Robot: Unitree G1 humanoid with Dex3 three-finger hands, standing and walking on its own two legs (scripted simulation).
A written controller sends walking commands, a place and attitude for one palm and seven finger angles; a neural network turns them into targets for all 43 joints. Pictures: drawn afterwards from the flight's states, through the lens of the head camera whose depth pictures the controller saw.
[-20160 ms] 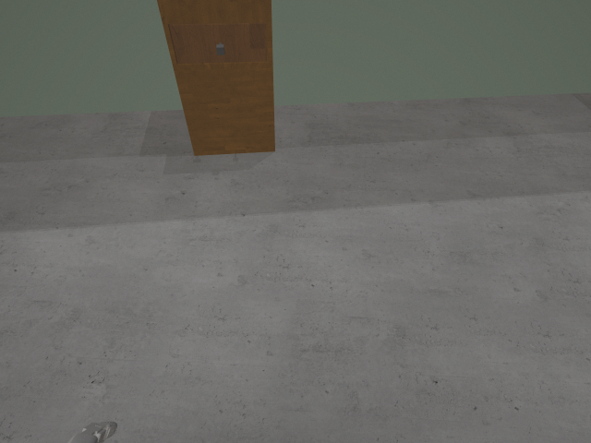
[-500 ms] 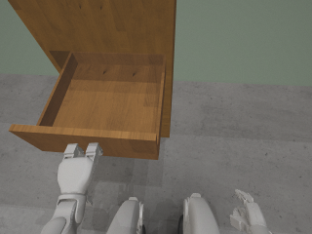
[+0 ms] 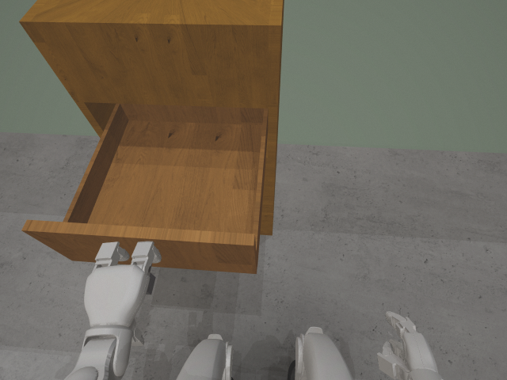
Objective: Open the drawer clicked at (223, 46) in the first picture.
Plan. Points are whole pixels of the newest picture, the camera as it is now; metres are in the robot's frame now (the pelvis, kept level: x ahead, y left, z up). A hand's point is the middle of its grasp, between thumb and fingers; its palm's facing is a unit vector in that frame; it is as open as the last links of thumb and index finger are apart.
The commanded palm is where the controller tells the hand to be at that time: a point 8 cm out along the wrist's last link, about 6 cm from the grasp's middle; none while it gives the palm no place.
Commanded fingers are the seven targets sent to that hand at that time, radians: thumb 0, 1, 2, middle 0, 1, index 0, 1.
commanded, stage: lift the hand off the handle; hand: left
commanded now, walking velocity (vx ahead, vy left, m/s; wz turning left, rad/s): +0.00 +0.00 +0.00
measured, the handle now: (144, 273) +0.30 +0.22 -0.08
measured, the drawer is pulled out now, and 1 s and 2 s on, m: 0.30 0.30 0.30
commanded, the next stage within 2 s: draw the hand back to the body in 1.62 s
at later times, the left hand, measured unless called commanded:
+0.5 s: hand (127, 288) +0.26 +0.22 -0.03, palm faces -0.04 -0.06 -1.00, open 13.1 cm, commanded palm +0.24 +0.21 +0.04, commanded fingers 0.00 -0.50 0.30 -0.30 -1.20 -0.30 -1.20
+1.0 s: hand (117, 270) +0.27 +0.21 +0.03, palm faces +0.01 -0.07 -1.00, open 13.7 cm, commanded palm +0.24 +0.21 +0.08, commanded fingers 0.00 -0.50 0.30 -0.30 -1.20 -0.30 -1.20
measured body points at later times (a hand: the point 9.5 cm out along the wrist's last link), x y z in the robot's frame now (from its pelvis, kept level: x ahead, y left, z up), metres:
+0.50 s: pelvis +0.01 +0.00 +0.02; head +0.09 -0.02 +0.47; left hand +0.25 +0.22 +0.03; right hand +0.20 -0.24 -0.09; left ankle +0.01 +0.13 -0.63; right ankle +0.06 -0.10 -0.63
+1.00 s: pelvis +0.02 +0.00 +0.05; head +0.07 -0.02 +0.50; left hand +0.26 +0.21 +0.08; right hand +0.21 -0.23 -0.06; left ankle +0.01 +0.13 -0.63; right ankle +0.06 -0.10 -0.63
